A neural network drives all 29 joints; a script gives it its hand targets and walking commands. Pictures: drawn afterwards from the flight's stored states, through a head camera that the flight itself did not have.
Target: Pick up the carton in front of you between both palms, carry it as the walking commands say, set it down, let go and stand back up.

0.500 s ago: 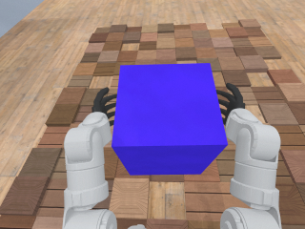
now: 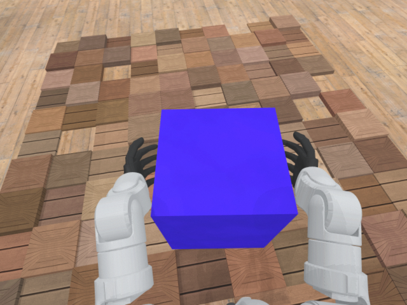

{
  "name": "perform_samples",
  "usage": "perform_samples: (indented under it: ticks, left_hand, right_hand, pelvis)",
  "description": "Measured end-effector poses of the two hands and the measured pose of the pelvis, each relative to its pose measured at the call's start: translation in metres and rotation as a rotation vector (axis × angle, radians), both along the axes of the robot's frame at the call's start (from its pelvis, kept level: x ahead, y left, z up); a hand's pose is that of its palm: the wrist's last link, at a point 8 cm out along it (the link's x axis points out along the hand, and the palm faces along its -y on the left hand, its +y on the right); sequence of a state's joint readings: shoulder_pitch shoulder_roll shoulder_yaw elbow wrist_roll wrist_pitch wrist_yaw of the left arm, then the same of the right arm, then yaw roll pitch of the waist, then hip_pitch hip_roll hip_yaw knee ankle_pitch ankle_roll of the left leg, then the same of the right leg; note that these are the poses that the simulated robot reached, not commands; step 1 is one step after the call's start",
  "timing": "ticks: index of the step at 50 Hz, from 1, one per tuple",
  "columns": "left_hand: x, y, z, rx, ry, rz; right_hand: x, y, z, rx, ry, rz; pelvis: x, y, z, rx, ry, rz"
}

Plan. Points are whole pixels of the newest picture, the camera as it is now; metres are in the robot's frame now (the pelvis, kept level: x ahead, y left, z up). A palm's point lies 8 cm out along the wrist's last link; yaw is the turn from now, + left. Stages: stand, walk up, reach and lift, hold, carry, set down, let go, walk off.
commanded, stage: carry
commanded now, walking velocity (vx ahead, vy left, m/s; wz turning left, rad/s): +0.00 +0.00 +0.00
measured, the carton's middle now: (218, 185) +0.35 -0.03 +0.01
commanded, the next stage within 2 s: none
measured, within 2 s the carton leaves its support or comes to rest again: neither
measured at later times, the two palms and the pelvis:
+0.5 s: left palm (139, 102) +0.58 +0.14 +0.05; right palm (259, 102) +0.56 -0.16 +0.04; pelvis +0.24 +0.01 -0.04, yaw -1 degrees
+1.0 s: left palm (142, 57) +0.72 +0.14 +0.09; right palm (256, 54) +0.69 -0.17 +0.09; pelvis +0.36 +0.01 -0.05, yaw +2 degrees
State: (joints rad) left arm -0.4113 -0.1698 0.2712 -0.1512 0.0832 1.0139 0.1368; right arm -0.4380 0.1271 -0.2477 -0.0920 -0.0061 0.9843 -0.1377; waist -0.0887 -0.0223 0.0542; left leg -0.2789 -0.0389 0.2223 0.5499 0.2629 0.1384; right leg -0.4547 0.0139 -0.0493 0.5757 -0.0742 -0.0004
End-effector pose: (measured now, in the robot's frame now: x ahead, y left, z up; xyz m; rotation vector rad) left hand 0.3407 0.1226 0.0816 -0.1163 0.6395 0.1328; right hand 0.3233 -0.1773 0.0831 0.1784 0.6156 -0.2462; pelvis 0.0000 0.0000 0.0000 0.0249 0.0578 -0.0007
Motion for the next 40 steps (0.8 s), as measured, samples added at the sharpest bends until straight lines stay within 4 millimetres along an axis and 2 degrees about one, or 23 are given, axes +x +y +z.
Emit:
perform_samples:
  ticks: [4, 6, 9, 12, 15, 17, 20, 24, 30, 35, 40]
  left_hand:
    - [0.055, 0.006, 0.012, 0.069, -0.077, 0.017]
    - [0.083, 0.009, 0.012, 0.09, -0.093, 0.019]
    - [0.118, 0.018, -0.002, 0.079, -0.073, 0.033]
    - [0.14, 0.029, -0.025, 0.042, -0.016, 0.066]
    - [0.158, 0.039, -0.047, -0.009, 0.029, 0.095]
    - [0.175, 0.042, -0.055, -0.036, 0.02, 0.095]
    - [0.204, 0.037, -0.053, -0.029, 0.01, 0.055]
    - [0.237, 0.024, -0.039, 0.001, 0.012, 0.003]
    - [0.271, 0.015, -0.014, 0.022, -0.032, -0.013]
    - [0.294, 0.021, 0.008, 0.042, -0.063, -0.004]
    - [0.318, 0.03, 0.015, 0.037, -0.059, 0.009]
  right_hand:
    - [0.068, 0.006, 0.002, 0.003, -0.075, 0.064]
    - [0.1, 0.009, 0.0, -0.011, -0.091, 0.088]
    - [0.141, 0.017, -0.008, -0.048, -0.072, 0.115]
    - [0.171, 0.028, -0.022, -0.05, -0.015, 0.117]
    - [0.193, 0.039, -0.037, -0.036, 0.029, 0.109]
    - [0.206, 0.042, -0.04, -0.025, 0.019, 0.093]
    - [0.221, 0.037, -0.044, -0.023, 0.01, 0.054]
    - [0.234, 0.024, -0.045, -0.018, 0.013, 0.019]
    - [0.266, 0.015, -0.021, -0.005, -0.031, 0.005]
    - [0.299, 0.02, 0.005, -0.015, -0.06, 0.034]
    - [0.33, 0.03, 0.018, -0.04, -0.055, 0.061]
  pelvis:
    - [0.069, -0.002, -0.025, 0.011, -0.018, -0.014]
    - [0.095, -0.002, -0.036, -0.009, 0.008, -0.016]
    - [0.12, -0.007, -0.048, 0.008, 0.04, -0.015]
    - [0.142, -0.009, -0.049, -0.023, 0.053, -0.001]
    - [0.168, -0.008, -0.051, -0.016, 0.049, -0.006]
    - [0.185, -0.004, -0.054, -0.008, 0.036, -0.011]
    - [0.204, 0.003, -0.052, -0.007, 0.046, -0.009]
    - [0.232, 0.009, -0.044, -0.033, 0.072, -0.011]
    - [0.267, 0.016, -0.032, -0.041, 0.073, -0.022]
    - [0.295, 0.017, -0.021, -0.037, 0.069, -0.03]
    - [0.323, 0.016, -0.018, -0.037, 0.067, -0.031]
